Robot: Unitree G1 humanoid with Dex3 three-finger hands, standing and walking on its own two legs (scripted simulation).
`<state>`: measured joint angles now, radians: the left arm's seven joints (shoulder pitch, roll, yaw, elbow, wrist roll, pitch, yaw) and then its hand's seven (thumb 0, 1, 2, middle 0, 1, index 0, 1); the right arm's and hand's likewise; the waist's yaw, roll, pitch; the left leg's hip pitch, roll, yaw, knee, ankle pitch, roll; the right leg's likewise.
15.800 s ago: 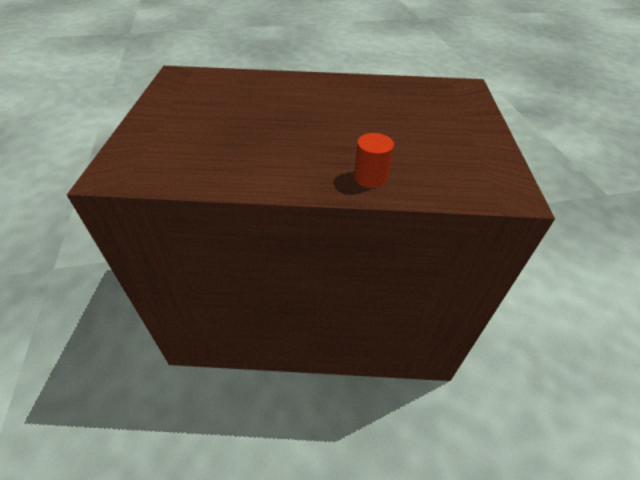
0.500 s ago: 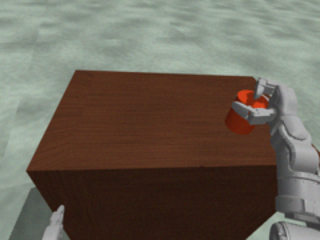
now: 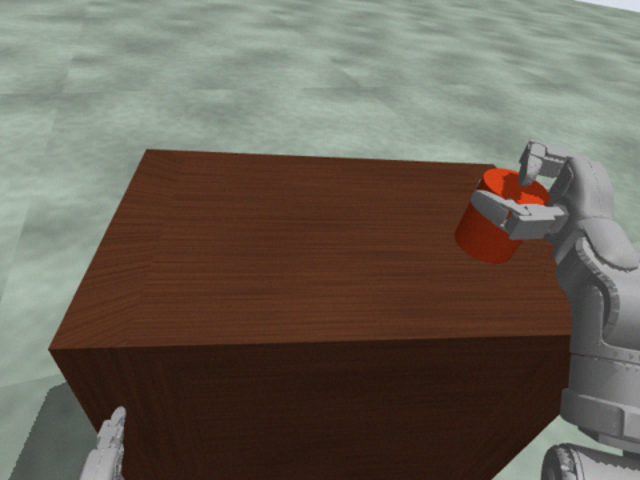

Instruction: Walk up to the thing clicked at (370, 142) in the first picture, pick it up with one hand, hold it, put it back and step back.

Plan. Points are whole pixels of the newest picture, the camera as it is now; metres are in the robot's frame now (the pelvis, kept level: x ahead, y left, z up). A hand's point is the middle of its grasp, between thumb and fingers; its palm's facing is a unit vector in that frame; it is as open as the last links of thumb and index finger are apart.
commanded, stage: lift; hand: right
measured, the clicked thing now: (498, 216) +0.36 -0.18 +0.24
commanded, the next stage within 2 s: hold in 0.04 s
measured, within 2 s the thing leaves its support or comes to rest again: neither
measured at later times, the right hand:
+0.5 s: hand (521, 185) +0.35 -0.18 +0.29, palm faces +0.11 +0.99 -0.03, open 6.0 cm
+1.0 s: hand (523, 210) +0.33 -0.18 +0.27, palm faces +0.12 +0.99 -0.03, open 6.1 cm
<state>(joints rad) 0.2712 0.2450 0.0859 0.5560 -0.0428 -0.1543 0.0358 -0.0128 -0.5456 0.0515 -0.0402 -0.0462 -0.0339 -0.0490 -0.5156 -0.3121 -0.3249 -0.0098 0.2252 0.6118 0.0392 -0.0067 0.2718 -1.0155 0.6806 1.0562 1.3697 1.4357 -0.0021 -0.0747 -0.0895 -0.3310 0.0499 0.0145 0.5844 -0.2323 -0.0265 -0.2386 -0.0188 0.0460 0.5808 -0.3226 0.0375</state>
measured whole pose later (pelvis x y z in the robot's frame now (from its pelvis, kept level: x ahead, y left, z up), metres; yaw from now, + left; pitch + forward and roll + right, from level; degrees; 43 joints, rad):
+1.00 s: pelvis +0.00 +0.00 +0.00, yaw +0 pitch -3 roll +0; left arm 0.25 0.24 0.09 0.61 -0.04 -0.20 0.02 -0.01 -0.54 0.05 -0.05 -0.06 -0.05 -0.05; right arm -0.42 -0.29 -0.32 -0.19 0.24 0.72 0.04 -0.01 0.28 -1.02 0.69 1.05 1.35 1.43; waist -0.01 -0.08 -0.09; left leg -0.30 0.06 0.02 0.56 -0.22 -0.03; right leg -0.21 -0.01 0.05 0.57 -0.31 0.03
